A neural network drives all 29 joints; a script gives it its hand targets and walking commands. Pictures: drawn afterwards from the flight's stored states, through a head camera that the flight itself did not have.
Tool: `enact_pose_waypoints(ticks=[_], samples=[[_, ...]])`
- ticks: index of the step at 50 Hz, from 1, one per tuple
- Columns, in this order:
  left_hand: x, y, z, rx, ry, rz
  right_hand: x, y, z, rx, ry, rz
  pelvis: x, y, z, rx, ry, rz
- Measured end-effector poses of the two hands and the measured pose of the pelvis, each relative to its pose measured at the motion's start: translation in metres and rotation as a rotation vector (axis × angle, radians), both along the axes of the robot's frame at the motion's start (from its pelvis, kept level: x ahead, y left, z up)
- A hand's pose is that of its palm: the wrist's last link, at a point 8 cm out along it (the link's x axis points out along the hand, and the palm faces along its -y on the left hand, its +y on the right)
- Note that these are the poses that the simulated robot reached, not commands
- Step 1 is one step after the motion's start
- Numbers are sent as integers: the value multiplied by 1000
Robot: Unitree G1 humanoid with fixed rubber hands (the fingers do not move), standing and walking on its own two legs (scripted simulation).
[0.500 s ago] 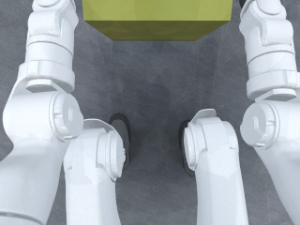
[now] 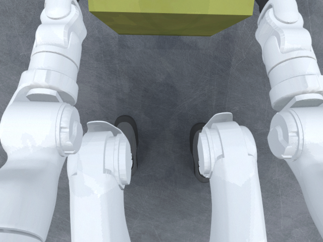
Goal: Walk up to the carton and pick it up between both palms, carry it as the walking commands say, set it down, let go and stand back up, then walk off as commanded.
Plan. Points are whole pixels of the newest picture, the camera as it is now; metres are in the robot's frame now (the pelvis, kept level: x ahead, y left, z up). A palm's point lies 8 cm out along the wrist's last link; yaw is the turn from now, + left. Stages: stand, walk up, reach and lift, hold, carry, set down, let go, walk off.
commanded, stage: set down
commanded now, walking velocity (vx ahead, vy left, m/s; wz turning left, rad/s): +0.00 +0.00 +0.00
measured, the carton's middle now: out of the picture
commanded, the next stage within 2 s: let go in 1.54 s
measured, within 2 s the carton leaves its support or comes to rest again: neither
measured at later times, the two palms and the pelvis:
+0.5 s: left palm out of the picture +0.56 +0.19 -0.12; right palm out of the picture +0.54 -0.21 -0.12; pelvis -0.01 +0.00 +0.02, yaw +0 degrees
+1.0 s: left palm out of the picture +0.57 +0.20 +0.03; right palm out of the picture +0.54 -0.21 +0.02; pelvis -0.02 +0.00 +0.14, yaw +2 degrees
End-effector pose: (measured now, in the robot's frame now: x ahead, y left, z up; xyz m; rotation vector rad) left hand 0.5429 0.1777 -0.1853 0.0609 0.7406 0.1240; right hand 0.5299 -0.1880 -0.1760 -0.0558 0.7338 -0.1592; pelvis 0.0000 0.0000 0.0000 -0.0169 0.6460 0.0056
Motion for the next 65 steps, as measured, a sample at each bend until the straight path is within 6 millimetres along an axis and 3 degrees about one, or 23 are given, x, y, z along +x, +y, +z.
enact_pose_waypoints(ticks=[9,19,38,47,65], samples=[[7,14,-1,17,-30,15,3,-21,-4,-23,-16,-24,-10,0,-2,-2,-86,5],[16,10,23,13,-59,-8,6,-25,17,-5,-50,-10,-8,-3,2,2,-113,1],[16,26,137,11,-109,20,13,-25,138,-29,-115,-20,-17,-2,80,1,-154,14],[24,28,194,15,-111,-1,10,-24,183,-5,-96,-24,-18,3,121,-11,-133,28],[19,32,295,8,-106,-21,7,-29,288,-17,-91,-1,-12,4,218,3,-167,28]])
